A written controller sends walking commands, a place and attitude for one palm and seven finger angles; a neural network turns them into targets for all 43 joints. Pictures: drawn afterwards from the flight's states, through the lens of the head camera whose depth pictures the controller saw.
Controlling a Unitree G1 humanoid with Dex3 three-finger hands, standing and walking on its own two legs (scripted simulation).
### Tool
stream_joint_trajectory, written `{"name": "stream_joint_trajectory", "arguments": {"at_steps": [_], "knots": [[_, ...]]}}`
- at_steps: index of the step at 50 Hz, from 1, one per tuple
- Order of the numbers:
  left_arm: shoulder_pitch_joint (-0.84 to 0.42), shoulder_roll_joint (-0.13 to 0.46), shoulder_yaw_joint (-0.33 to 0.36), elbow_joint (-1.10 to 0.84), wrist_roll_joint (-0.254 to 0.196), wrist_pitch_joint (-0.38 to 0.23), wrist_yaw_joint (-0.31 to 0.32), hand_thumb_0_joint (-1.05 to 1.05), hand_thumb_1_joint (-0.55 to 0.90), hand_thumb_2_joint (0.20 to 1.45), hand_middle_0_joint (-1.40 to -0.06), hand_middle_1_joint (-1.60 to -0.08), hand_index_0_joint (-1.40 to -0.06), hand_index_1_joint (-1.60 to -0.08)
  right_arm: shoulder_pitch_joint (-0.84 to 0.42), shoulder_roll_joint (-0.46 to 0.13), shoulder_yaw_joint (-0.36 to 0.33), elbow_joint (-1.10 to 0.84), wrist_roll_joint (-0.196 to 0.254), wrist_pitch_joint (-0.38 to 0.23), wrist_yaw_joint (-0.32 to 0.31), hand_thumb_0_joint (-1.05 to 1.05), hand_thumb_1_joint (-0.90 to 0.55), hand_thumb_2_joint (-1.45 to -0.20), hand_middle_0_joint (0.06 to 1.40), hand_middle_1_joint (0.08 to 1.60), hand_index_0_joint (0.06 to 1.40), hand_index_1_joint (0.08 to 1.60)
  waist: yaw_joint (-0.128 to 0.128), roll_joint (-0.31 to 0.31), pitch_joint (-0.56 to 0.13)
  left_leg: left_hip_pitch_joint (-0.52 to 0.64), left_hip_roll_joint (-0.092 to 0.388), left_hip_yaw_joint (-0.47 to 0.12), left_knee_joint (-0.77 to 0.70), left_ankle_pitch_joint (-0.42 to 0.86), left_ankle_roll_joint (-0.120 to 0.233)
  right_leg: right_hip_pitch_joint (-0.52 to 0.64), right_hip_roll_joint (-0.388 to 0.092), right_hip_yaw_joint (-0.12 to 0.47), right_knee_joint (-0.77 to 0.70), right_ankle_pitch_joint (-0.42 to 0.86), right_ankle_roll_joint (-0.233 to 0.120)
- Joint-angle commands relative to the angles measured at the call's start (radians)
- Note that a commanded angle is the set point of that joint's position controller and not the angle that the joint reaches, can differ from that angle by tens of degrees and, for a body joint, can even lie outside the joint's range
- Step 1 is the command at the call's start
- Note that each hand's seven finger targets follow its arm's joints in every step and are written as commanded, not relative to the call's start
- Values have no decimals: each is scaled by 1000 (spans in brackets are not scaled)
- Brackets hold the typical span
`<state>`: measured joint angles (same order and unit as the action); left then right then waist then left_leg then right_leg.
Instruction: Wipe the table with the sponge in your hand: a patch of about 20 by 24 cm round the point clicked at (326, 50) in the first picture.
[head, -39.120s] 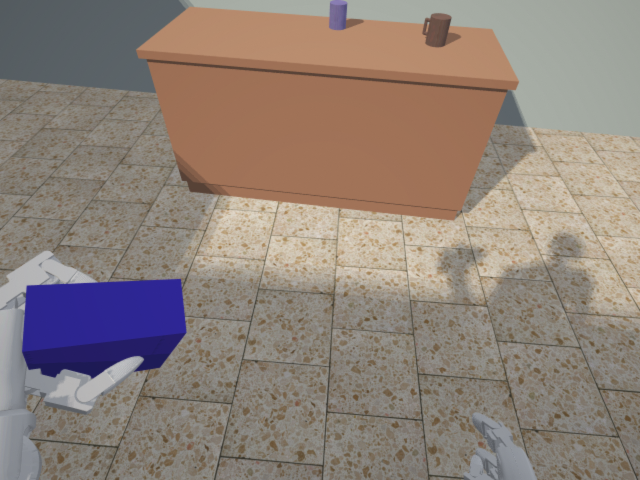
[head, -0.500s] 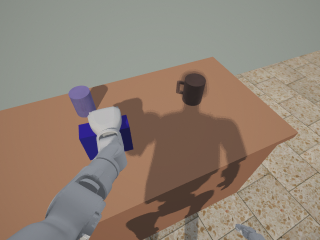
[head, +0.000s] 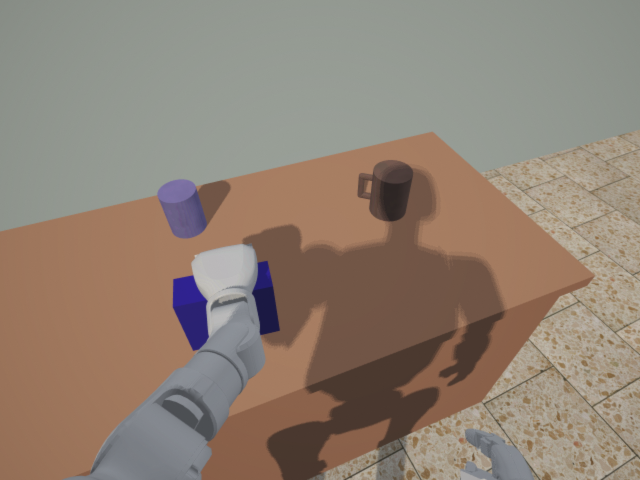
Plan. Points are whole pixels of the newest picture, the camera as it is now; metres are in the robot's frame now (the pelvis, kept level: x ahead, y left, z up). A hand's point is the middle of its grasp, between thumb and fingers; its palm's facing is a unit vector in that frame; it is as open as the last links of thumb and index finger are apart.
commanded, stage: wipe back along the third lane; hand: left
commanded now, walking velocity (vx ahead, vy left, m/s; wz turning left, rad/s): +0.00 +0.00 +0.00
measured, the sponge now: (231, 313) +0.36 +0.18 -0.03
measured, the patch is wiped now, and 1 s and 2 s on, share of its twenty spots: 0.95 0.95 1.00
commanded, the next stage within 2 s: slide back across to the middle lane in 0.64 s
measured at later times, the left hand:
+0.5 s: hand (247, 320) +0.33 +0.14 +0.01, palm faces -0.03 -0.04 -1.00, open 9.4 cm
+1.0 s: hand (243, 334) +0.30 +0.14 +0.02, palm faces -0.02 -0.09 -1.00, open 9.4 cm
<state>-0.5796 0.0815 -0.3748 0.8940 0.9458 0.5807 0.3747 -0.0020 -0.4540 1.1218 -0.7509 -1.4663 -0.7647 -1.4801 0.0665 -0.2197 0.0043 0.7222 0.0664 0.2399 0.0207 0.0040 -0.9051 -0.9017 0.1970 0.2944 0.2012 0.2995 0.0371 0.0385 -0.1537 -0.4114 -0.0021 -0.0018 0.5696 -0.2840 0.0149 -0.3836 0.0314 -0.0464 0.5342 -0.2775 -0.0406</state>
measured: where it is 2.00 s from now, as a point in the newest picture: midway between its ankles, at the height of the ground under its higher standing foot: outside the picture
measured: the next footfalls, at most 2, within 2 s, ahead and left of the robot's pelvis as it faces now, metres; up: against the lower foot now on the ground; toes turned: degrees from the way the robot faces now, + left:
none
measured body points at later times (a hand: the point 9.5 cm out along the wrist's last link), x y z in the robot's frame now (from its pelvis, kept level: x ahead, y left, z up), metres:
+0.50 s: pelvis +0.00 -0.02 +0.00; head -0.03 -0.05 +0.45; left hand +0.32 +0.13 +0.07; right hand +0.20 -0.24 -0.10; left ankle +0.00 +0.11 -0.73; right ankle -0.01 -0.10 -0.73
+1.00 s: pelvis -0.01 -0.02 +0.00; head -0.04 -0.06 +0.45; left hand +0.30 +0.14 +0.07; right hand +0.21 -0.24 -0.09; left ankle +0.00 +0.11 -0.73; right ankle -0.01 -0.10 -0.73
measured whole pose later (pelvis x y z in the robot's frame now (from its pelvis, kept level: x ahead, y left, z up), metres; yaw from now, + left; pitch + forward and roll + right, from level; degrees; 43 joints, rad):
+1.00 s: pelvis -0.01 -0.02 +0.00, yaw -2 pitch +2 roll +1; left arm -0.25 0.11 -0.40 0.50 0.97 0.59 0.31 0.02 -0.46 1.11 -0.76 -1.45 -0.78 -1.45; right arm 0.02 -0.23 0.01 0.68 0.08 0.22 0.03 0.01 -0.91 -0.90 0.20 0.29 0.20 0.30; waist 0.07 0.06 -0.13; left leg -0.29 0.02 0.02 0.52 -0.27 -0.01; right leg -0.30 0.05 -0.03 0.54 -0.28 -0.07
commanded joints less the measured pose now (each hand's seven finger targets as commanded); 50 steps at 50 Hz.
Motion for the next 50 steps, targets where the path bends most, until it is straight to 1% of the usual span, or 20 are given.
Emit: {"name": "stream_joint_trajectory", "arguments": {"at_steps": [1, 10, 12, 14, 15, 21, 24, 28, 29, 32, 34, 36, 37, 39, 41, 43, 44, 47, 49, 50], "knots": [[-179, -1, 4, -67, -7, -16, -15, 0, 100, 1300, -1200, -1600, -1200, -1600, -140, -121, -45, -139, 3, -50, -5, 0, -900, -900, 200, 300, 200, 300, -16, -116, -185, 99, -16, 3, -54, 186, 14, 90, 0, 21, -71, 246, -33], [-100, -56, -44, -119, -35, -28, -13, 0, 100, 1300, -1200, -1600, -1200, -1600, -157, -122, -51, -150, 12, -67, 11, 0, -900, -900, 200, 300, 200, 300, -11, -161, -151, 94, -17, 9, -54, 168, 21, 98, -1, 29, -82, 240, -28], [-29, -42, -32, -135, -37, -21, -15, 0, 100, 1300, -1200, -1600, -1200, -1600, -167, -123, -50, -154, 13, -68, 14, 0, -900, -900, 200, 300, 200, 300, 10, -164, -159, 93, -20, 11, -58, 172, 19, 116, -1, 33, -83, 249, -30], [-30, -73, -58, -168, -45, -18, -21, 0, 100, 1300, -1200, -1600, -1200, -1600, -184, -115, -50, -165, 18, -69, 18, 0, -900, -900, 200, 300, 200, 300, 8, -168, -154, 98, -20, 10, -59, 177, 22, 121, -3, 31, -83, 256, -29], [-32, -48, -47, -170, -42, -16, -19, 0, 100, 1300, -1200, -1600, -1200, -1600, -183, -122, -49, -160, 16, -67, 17, 0, -900, -900, 200, 300, 200, 300, 4, -166, -131, 102, -20, 12, -59, 167, 21, 111, 0, 36, -88, 243, -29], [56, -41, -57, -254, -40, -1, -33, 0, 100, 1300, -1200, -1600, -1200, -1600, -220, -118, -44, -179, 20, -62, 21, 0, -900, -900, 200, 300, 200, 300, 19, -173, -119, 118, -25, 22, -62, 174, 21, 137, -5, 51, -95, 264, -26], [118, -4, -25, -298, -36, 5, -40, 0, 100, 1300, -1200, -1600, -1200, -1600, -236, -123, -44, -186, 19, -58, 23, 0, -900, -900, 200, 300, 200, 300, 37, -179, -126, 124, -28, 20, -65, 191, 19, 161, -4, 67, -96, 297, -30], [147, -43, -80, -350, -29, 17, -49, 0, 100, 1300, -1200, -1600, -1200, -1600, -261, -114, -37, -197, 23, -56, 27, 0, -900, -900, 200, 300, 200, 300, 28, -175, -83, 136, -30, 26, -65, 182, 19, 145, -7, 69, -104, 276, -25], [168, -12, -50, -372, -29, 17, -52, 0, 100, 1300, -1200, -1600, -1200, -1600, -271, -117, -41, -200, 24, -55, 28, 0, -900, -900, 200, 300, 200, 300, 42, -166, -92, 139, -30, 18, -69, 187, 18, 151, -3, 79, -106, 276, -31], [158, -31, -81, -382, -12, 22, -54, 0, 100, 1300, -1200, -1600, -1200, -1600, -273, -113, -37, -199, 23, -55, 29, 0, -900, -900, 200, 300, 200, 300, 31, -153, -83, 144, -33, 24, -61, 192, 18, 141, -4, 73, -92, 293, -30], [166, -1, -50, -389, -7, 26, -55, 0, 100, 1300, -1200, -1600, -1200, -1600, -282, -116, -37, -198, 22, -54, 29, 0, -900, -900, 200, 300, 200, 300, 43, -153, -90, 137, -33, 16, -64, 193, 15, 143, 0, 84, -91, 292, -35], [122, -22, -75, -381, -2, 26, -52, 0, 100, 1300, -1200, -1600, -1200, -1600, -276, -114, -35, -197, 23, -56, 26, 0, -900, -900, 200, 300, 200, 300, 25, -163, -77, 136, -32, 19, -61, 171, 17, 123, -1, 70, -91, 254, -29], [107, -9, -68, -363, 3, 27, -52, 0, 100, 1300, -1200, -1600, -1200, -1600, -278, -115, -34, -192, 23, -58, 22, 0, -900, -900, 200, 300, 200, 300, 21, -164, -70, 132, -34, 20, -60, 156, 17, 110, -2, 77, -98, 225, -27], [117, 66, 8, -405, 0, 24, -51, 0, 100, 1300, -1200, -1600, -1200, -1600, -284, -119, -36, -197, 21, -60, 15, 0, -900, -900, 200, 300, 200, 300, 49, -132, -111, 139, -38, 16, -67, 167, 16, 143, 0, 98, -98, 241, -35], [86, 41, -25, -419, 5, 24, -52, 0, 100, 1300, -1200, -1600, -1200, -1600, -283, -112, -32, -202, 24, -61, 12, 0, -900, -900, 200, 300, 200, 300, 34, -118, -117, 149, -37, 22, -65, 174, 17, 147, -4, 77, -88, 249, -31], [111, 61, -9, -428, 13, 28, -54, 0, 100, 1300, -1200, -1600, -1200, -1600, -283, -114, -31, -207, 23, -63, 8, 0, -900, -900, 200, 300, 200, 300, 42, -122, -125, 149, -38, 21, -68, 176, 17, 158, -5, 86, -93, 240, -30], [131, 106, 44, -457, 8, 22, -53, 0, 100, 1300, -1200, -1600, -1200, -1600, -285, -115, -35, -211, 21, -66, 7, 0, -900, -900, 200, 300, 200, 300, 59, -119, -139, 152, -38, 16, -73, 185, 19, 177, -2, 95, -96, 257, -34], [172, 96, 19, -501, 20, 26, -59, 0, 100, 1300, -1200, -1600, -1200, -1600, -289, -115, -32, -222, 21, -69, 8, 0, -900, -900, 200, 300, 200, 300, 54, -139, -133, 159, -39, 20, -75, 200, 21, 194, -5, 93, -95, 281, -29], [194, 153, 75, -514, 20, 32, -66, 0, 100, 1300, -1200, -1600, -1200, -1600, -291, -120, -31, -221, 23, -73, 6, 0, -900, -900, 200, 300, 200, 300, 65, -136, -117, 157, -39, 13, -85, 194, 21, 195, -1, 102, -105, 263, -33], [195, 142, 54, -529, 23, 33, -70, 0, 100, 1300, -1200, -1600, -1200, -1600, -291, -119, -29, -222, 23, -75, 4, 0, -900, -900, 200, 300, 200, 300, 59, -129, -112, 162, -39, 18, -85, 193, 23, 197, -3, 100, -103, 259, -29]]}}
